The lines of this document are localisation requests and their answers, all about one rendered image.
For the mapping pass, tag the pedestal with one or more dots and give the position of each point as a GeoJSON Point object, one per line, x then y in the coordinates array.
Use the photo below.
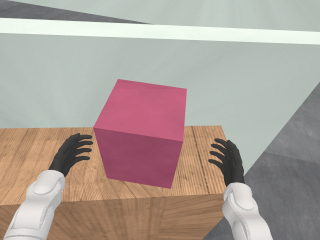
{"type": "Point", "coordinates": [94, 207]}

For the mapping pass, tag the robot right forearm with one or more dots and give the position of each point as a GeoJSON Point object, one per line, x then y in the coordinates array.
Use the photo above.
{"type": "Point", "coordinates": [242, 213]}

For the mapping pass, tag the left robot hand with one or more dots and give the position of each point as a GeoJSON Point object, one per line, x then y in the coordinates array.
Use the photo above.
{"type": "Point", "coordinates": [66, 155]}

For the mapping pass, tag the right robot hand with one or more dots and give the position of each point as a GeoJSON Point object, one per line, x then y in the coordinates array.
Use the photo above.
{"type": "Point", "coordinates": [231, 166]}

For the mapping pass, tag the carton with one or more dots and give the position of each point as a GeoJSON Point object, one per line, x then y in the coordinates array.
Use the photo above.
{"type": "Point", "coordinates": [140, 132]}

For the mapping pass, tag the robot left forearm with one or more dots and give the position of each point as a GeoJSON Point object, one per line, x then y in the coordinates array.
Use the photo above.
{"type": "Point", "coordinates": [33, 218]}

